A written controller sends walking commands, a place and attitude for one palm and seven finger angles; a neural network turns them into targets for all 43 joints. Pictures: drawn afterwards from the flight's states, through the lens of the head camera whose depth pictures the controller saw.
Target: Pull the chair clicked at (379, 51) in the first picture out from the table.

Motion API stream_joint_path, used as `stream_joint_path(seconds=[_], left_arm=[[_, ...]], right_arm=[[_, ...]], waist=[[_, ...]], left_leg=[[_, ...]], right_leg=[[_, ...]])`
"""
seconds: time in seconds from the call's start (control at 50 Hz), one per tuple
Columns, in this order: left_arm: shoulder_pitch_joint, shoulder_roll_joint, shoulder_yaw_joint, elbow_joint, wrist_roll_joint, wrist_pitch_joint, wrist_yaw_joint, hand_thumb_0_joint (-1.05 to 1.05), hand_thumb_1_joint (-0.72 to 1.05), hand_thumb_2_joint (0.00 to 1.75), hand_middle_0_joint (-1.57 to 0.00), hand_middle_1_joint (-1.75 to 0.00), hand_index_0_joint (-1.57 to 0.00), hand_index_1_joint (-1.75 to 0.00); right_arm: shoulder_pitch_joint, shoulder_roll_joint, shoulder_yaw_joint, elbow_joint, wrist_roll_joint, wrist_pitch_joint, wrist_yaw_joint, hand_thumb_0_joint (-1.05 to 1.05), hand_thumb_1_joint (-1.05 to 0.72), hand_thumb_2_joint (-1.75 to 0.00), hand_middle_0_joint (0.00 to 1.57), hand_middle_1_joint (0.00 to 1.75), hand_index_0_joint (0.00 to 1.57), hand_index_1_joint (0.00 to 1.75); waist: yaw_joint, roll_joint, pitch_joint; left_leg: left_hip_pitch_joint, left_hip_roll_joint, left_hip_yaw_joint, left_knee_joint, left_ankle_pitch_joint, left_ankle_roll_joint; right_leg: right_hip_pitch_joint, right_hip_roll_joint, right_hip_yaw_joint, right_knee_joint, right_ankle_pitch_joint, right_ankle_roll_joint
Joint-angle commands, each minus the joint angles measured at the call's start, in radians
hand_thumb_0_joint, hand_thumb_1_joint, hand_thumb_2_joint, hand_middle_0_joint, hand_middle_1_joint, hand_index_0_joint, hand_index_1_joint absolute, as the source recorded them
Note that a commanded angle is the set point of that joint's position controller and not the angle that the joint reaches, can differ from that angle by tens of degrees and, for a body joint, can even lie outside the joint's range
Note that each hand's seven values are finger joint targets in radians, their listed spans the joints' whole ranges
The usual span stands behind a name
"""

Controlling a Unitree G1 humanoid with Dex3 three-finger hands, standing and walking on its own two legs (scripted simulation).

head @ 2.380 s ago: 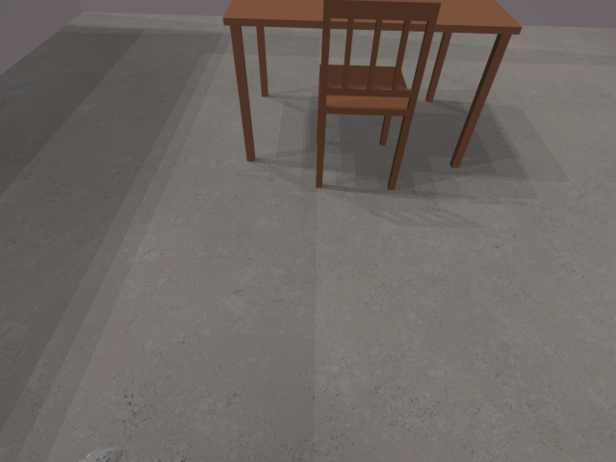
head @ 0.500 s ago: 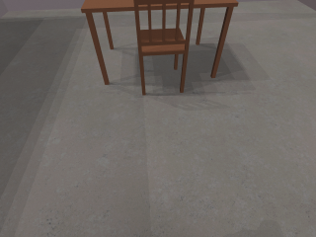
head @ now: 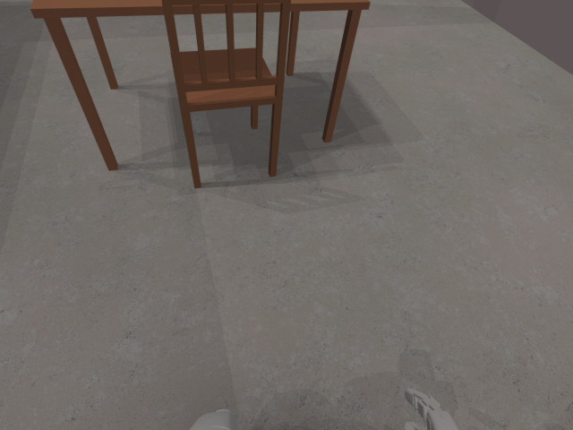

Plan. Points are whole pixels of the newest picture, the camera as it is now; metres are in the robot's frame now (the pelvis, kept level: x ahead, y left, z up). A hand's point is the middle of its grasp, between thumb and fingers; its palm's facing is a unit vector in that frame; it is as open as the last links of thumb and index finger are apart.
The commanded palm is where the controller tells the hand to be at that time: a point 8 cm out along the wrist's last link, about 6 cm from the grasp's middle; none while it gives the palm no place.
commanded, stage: walk to a spot facing it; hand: left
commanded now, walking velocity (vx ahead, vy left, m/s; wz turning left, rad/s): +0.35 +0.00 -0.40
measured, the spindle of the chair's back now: (230, 44) +1.24 +0.32 -0.09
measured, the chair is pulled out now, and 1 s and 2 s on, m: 0.00 0.00 0.00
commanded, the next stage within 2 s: turn to face it in 1.26 s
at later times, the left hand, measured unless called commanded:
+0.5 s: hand (252, 289) +0.38 +0.10 -0.14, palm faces -0.33 -0.93 -0.15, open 7.4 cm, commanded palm none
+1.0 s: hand (235, 274) +0.42 +0.14 -0.18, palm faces -0.20 -0.97 -0.16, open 7.3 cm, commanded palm none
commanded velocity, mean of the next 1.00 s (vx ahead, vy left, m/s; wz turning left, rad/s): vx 0.37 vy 0.00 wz -0.24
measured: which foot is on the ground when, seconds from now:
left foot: down 0.00-0.52, up 0.54-0.92, down 0.94-1.00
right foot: up 0.00-0.50, down 0.52-0.96, up 0.98-1.00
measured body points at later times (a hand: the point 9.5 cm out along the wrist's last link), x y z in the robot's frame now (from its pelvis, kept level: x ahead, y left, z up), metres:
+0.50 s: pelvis +0.19 -0.02 +0.01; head +0.23 -0.03 +0.46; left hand +0.39 +0.15 -0.13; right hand +0.00 -0.19 -0.12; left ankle +0.08 +0.10 -0.72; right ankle +0.26 -0.15 -0.71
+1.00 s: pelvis +0.41 -0.05 +0.01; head +0.42 -0.02 +0.46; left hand +0.43 +0.19 -0.16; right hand +0.44 -0.32 -0.11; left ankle +0.49 +0.03 -0.72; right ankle +0.28 -0.14 -0.68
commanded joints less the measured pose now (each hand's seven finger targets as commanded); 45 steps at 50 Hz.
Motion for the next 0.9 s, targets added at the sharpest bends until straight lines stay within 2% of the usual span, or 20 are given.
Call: stream_joint_path(seconds=[0.0, 0.04, 0.12, 0.26, 0.32, 0.38, 0.42, 0.44, 0.46, 0.48, 0.5, 0.52, 0.54, 0.58, 0.6, 0.64, 0.66, 0.8, 0.84, 0.88], left_arm=[[-0.049, 0.038, 0.015, -0.109, 0.012, -0.007, -0.029, 0.0, 0.9, 0.9, -0.2, -0.3, -0.2, -0.3], [-0.02, 0.013, 0.015, -0.105, 0.015, 0.02, -0.034, 0.0, 0.9, 0.9, -0.2, -0.3, -0.2, -0.3], [-0.103, 0.013, 0.023, -0.146, 0.017, 0.037, -0.039, 0.0, 0.9, 0.9, -0.2, -0.3, -0.2, -0.3], [-0.329, 0.01, 0.003, -0.202, 0.018, 0.031, -0.049, 0.0, 0.9, 0.9, -0.2, -0.3, -0.2, -0.3], [-0.427, 0.003, -0.008, -0.221, 0.014, 0.022, -0.049, 0.0, 0.9, 0.9, -0.2, -0.3, -0.2, -0.3], [-0.464, -0.001, -0.014, -0.225, 0.011, 0.011, -0.047, 0.0, 0.9, 0.9, -0.2, -0.3, -0.2, -0.3], [-0.424, 0.009, -0.012, -0.213, 0.01, 0.001, -0.042, 0.0, 0.9, 0.9, -0.2, -0.3, -0.2, -0.3], [-0.349, 0.018, -0.008, -0.186, 0.01, -0.006, -0.039, 0.0, 0.9, 0.9, -0.2, -0.3, -0.2, -0.3], [-0.212, 0.047, 0.001, -0.14, 0.014, -0.017, -0.034, 0.0, 0.9, 0.9, -0.2, -0.3, -0.2, -0.3], [-0.057, 0.129, 0.024, -0.09, 0.017, -0.032, -0.024, 0.0, 0.9, 0.9, -0.2, -0.3, -0.2, -0.3], [0.078, 0.249, 0.052, -0.059, 0.006, -0.038, -0.005, 0.0, 0.9, 0.9, -0.2, -0.3, -0.2, -0.3], [0.088, 0.283, 0.055, -0.046, -0.017, -0.028, 0.001, 0.0, 0.9, 0.9, -0.2, -0.3, -0.2, -0.3], [0.018, 0.248, 0.046, -0.064, -0.016, -0.027, 0.003, 0.0, 0.9, 0.9, -0.2, -0.3, -0.2, -0.3], [-0.111, 0.134, 0.014, -0.077, -0.013, -0.037, 0.011, 0.0, 0.9, 0.9, -0.2, -0.3, -0.2, -0.3], [-0.152, 0.104, 0.008, -0.078, -0.007, -0.042, 0.015, 0.0, 0.9, 0.9, -0.2, -0.3, -0.2, -0.3], [-0.167, 0.078, 0.0, -0.072, -0.001, -0.052, 0.015, 0.0, 0.9, 0.9, -0.2, -0.3, -0.2, -0.3], [-0.152, 0.046, 0.006, -0.079, 0.003, -0.056, 0.014, 0.0, 0.9, 0.9, -0.2, -0.3, -0.2, -0.3], [-0.093, 0.105, 0.003, -0.043, 0.004, -0.056, 0.005, 0.0, 0.9, 0.9, -0.2, -0.3, -0.2, -0.3], [-0.085, 0.126, 0.006, -0.038, 0.002, -0.053, 0.003, 0.0, 0.9, 0.9, -0.2, -0.3, -0.2, -0.3], [-0.094, 0.131, 0.008, -0.035, -0.004, -0.048, 0.002, 0.0, 0.9, 0.9, -0.2, -0.3, -0.2, -0.3]], right_arm=[[0.176, -0.132, -0.035, 0.026, -0.001, -0.001, -0.021, 0.0, -0.9, -0.9, 0.2, 0.3, 0.2, 0.3], [0.164, -0.123, -0.036, 0.029, 0.0, -0.012, -0.024, 0.0, -0.9, -0.9, 0.2, 0.3, 0.2, 0.3], [0.219, -0.126, -0.048, 0.051, 0.001, -0.021, -0.025, 0.0, -0.9, -0.9, 0.2, 0.3, 0.2, 0.3], [0.381, -0.141, -0.043, 0.119, 0.002, -0.022, -0.025, 0.0, -0.9, -0.9, 0.2, 0.3, 0.2, 0.3], [0.45, -0.141, -0.038, 0.147, -0.006, -0.014, -0.024, 0.0, -0.9, -0.9, 0.2, 0.3, 0.2, 0.3], [0.48, -0.148, -0.037, 0.167, -0.013, -0.004, -0.022, 0.0, -0.9, -0.9, 0.2, 0.3, 0.2, 0.3], [0.482, -0.153, -0.037, 0.173, -0.013, 0.001, -0.022, 0.0, -0.9, -0.9, 0.2, 0.3, 0.2, 0.3], [0.467, -0.163, -0.037, 0.172, -0.009, 0.003, -0.023, 0.0, -0.9, -0.9, 0.2, 0.3, 0.2, 0.3], [0.446, -0.17, -0.038, 0.168, -0.001, 0.004, -0.021, 0.0, -0.9, -0.9, 0.2, 0.3, 0.2, 0.3], [0.437, -0.151, -0.035, 0.155, 0.012, 0.002, -0.009, 0.0, -0.9, -0.9, 0.2, 0.3, 0.2, 0.3], [0.447, -0.079, -0.022, 0.115, 0.026, -0.003, -0.009, 0.0, -0.9, -0.9, 0.2, 0.3, 0.2, 0.3], [0.349, -0.108, -0.029, 0.093, 0.025, 0.001, -0.015, 0.0, -0.9, -0.9, 0.2, 0.3, 0.2, 0.3], [0.292, -0.093, -0.037, 0.082, 0.019, 0.004, -0.014, 0.0, -0.9, -0.9, 0.2, 0.3, 0.2, 0.3], [0.279, -0.074, -0.037, 0.099, 0.003, 0.022, -0.011, 0.0, -0.9, -0.9, 0.2, 0.3, 0.2, 0.3], [0.321, -0.053, -0.037, 0.118, -0.002, 0.033, -0.009, 0.0, -0.9, -0.9, 0.2, 0.3, 0.2, 0.3], [0.376, -0.03, -0.037, 0.137, -0.006, 0.049, -0.005, 0.0, -0.9, -0.9, 0.2, 0.3, 0.2, 0.3], [0.367, -0.021, -0.038, 0.132, -0.01, 0.053, -0.002, 0.0, -0.9, -0.9, 0.2, 0.3, 0.2, 0.3], [0.14, -0.052, -0.037, 0.045, -0.003, 0.03, 0.028, 0.0, -0.9, -0.9, 0.2, 0.3, 0.2, 0.3], [0.128, -0.071, -0.036, 0.037, -0.002, 0.023, 0.029, 0.0, -0.9, -0.9, 0.2, 0.3, 0.2, 0.3], [0.209, -0.111, -0.043, 0.064, -0.005, 0.014, 0.02, 0.0, -0.9, -0.9, 0.2, 0.3, 0.2, 0.3]], waist=[[-0.048, 0.201, 0.019], [-0.017, 0.187, -0.007], [-0.022, 0.127, 0.014], [-0.094, 0.125, 0.032], [-0.132, 0.138, 0.051], [-0.146, 0.178, 0.05], [-0.119, 0.185, 0.025], [-0.082, 0.2, -0.021], [-0.016, 0.184, -0.106], [0.055, 0.084, -0.224], [0.081, -0.149, -0.359], [0.089, -0.08, -0.331], [0.065, -0.052, -0.228], [-0.018, 0.031, -0.064], [-0.057, 0.03, -0.05], [-0.098, -0.019, -0.048], [-0.095, -0.046, -0.046], [-0.046, -0.078, 0.011], [-0.054, -0.059, 0.02], [-0.107, 0.012, 0.002]], left_leg=[[0.133, 0.305, -0.372, -0.503, -0.26, 0.068], [0.085, 0.258, -0.224, -0.514, -0.175, 0.058], [0.152, 0.264, -0.155, -0.551, -0.103, 0.086], [0.394, 0.255, -0.036, -0.527, 0.135, 0.092], [0.437, 0.266, 0.0, -0.493, 0.259, 0.091], [0.473, 0.27, 0.049, -0.441, 0.38, 0.076], [0.482, 0.272, 0.084, -0.348, 0.593, 0.062], [0.487, 0.258, 0.11, -0.249, 0.726, 0.047], [0.429, 0.228, 0.138, -0.069, 0.764, 0.014], [0.175, 0.201, 0.151, 0.172, 0.566, -0.029], [-0.156, 0.039, 0.138, 0.507, -0.262, -0.083], [-0.234, 0.03, -0.013, 0.657, -0.347, -0.063], [-0.261, 0.06, -0.077, 0.711, -0.267, -0.06], [-0.21, 0.119, -0.114, 0.609, -0.131, -0.062], [-0.154, 0.12, -0.109, 0.547, -0.111, -0.064], [-0.098, 0.111, -0.083, 0.438, -0.083, -0.079], [-0.091, 0.107, -0.075, 0.391, -0.059, -0.083], [-0.057, 0.067, -0.04, 0.034, 0.003, -0.069], [0.002, 0.04, -0.007, -0.042, 0.01, -0.06], [0.215, 0.007, 0.024, -0.144, 0.035, -0.051]], right_leg=[[-0.344, -0.116, -0.034, 0.256, 0.155, -0.002], [-0.312, -0.122, -0.049, 0.215, 0.22, 0.012], [-0.416, -0.151, -0.045, 0.131, 0.326, 0.039], [-0.494, -0.158, -0.123, -0.167, 0.376, 0.057], [-0.449, -0.138, -0.159, -0.304, 0.329, 0.037], [-0.375, -0.099, -0.203, -0.401, 0.274, 0.006], [-0.271, -0.056, -0.239, -0.458, 0.217, -0.023], [-0.168, -0.024, -0.266, -0.502, 0.217, -0.039], [0.045, -0.001, -0.274, -0.579, 0.286, -0.056], [0.386, -0.119, -0.14, -0.58, 0.352, -0.107], [0.657, -0.445, 0.33, -0.635, 0.502, -0.23], [0.573, -0.489, 0.388, -0.726, 0.565, -0.278], [0.429, -0.46, 0.349, -0.764, 0.474, -0.256], [0.157, -0.373, 0.173, -0.824, 0.4, -0.183], [0.077, -0.34, 0.101, -0.846, 0.39, -0.164], [0.002, -0.29, 0.006, -0.864, 0.394, -0.145], [-0.018, -0.271, -0.005, -0.87, 0.381, -0.144], [0.043, -0.275, 0.008, -0.867, 0.274, -0.134], [0.065, -0.269, 0.0, -0.836, 0.302, -0.122], [-0.004, -0.231, -0.043, -0.697, 0.379, -0.093]])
